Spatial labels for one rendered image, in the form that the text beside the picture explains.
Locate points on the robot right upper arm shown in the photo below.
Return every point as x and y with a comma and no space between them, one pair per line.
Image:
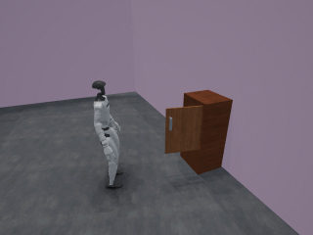
98,107

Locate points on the left robot hand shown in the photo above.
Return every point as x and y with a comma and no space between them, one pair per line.
114,125

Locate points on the right robot hand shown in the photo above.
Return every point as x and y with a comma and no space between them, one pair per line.
108,151

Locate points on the left robot thigh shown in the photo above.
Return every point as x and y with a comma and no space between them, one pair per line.
115,139

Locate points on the cupboard door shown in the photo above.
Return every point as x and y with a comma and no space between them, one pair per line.
186,129

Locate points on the robot thigh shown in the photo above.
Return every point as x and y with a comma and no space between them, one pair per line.
114,149
115,139

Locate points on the left robot forearm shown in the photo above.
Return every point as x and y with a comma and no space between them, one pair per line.
111,120

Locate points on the right robot thigh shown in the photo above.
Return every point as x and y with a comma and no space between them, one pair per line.
114,149

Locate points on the right robot forearm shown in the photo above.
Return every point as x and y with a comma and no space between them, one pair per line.
101,134

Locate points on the handle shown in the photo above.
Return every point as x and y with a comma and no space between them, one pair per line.
170,123

